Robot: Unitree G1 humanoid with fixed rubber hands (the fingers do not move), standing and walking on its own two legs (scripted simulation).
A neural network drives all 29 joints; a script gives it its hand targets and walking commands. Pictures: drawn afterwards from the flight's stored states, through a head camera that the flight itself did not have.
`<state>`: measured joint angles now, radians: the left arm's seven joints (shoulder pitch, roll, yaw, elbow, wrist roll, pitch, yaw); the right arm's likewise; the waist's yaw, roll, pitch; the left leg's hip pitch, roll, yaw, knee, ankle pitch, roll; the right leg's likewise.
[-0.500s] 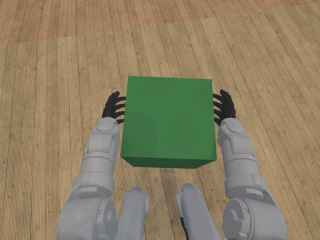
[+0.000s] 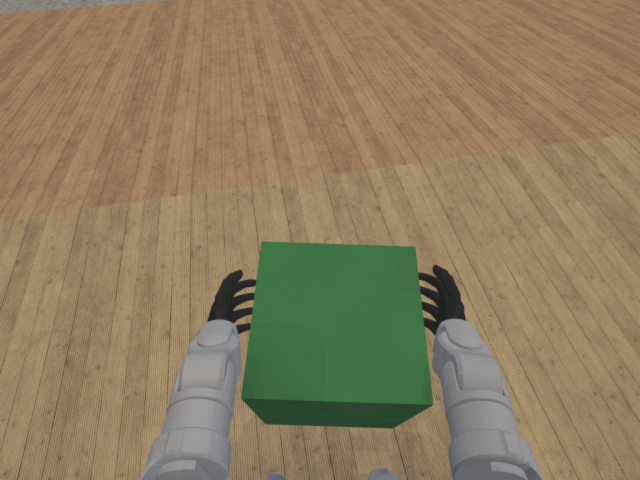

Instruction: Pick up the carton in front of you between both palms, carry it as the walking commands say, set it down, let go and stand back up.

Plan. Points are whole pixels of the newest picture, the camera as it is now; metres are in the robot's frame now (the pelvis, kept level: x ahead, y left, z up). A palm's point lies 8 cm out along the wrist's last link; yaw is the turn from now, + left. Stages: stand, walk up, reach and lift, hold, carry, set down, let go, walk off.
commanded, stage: reach and lift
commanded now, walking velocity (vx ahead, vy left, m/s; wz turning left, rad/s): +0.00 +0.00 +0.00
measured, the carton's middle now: (333, 343) +0.33 +0.00 -0.10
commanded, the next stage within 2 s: hold in 1.30 s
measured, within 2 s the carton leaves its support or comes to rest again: neither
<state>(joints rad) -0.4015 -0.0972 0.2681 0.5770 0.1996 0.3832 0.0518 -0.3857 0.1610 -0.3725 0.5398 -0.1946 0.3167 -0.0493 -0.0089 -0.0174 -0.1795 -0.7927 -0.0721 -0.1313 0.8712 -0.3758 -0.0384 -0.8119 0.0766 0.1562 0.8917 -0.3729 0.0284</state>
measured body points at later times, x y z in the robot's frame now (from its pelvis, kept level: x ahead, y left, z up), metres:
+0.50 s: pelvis +0.00 +0.01 +0.05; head -0.03 +0.01 +0.50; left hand +0.31 +0.16 +0.06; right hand +0.31 -0.15 +0.07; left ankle +0.02 +0.14 -0.69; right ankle +0.03 -0.13 -0.69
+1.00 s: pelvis +0.02 +0.00 +0.06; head +0.00 +0.00 +0.51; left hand +0.32 +0.16 +0.07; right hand +0.33 -0.15 +0.08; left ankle +0.02 +0.14 -0.69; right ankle +0.03 -0.13 -0.69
